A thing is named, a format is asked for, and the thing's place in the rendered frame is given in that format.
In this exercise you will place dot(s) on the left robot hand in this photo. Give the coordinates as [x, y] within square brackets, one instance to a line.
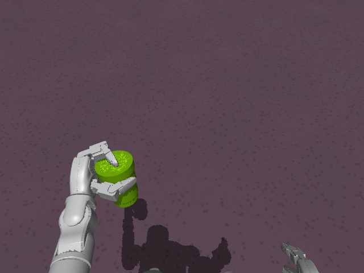
[83, 177]

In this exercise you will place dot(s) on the left robot arm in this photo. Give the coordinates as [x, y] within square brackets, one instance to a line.
[75, 247]

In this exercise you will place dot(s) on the cup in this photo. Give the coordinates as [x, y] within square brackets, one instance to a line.
[111, 174]

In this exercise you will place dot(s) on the right robot hand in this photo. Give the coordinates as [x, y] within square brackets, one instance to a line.
[297, 257]

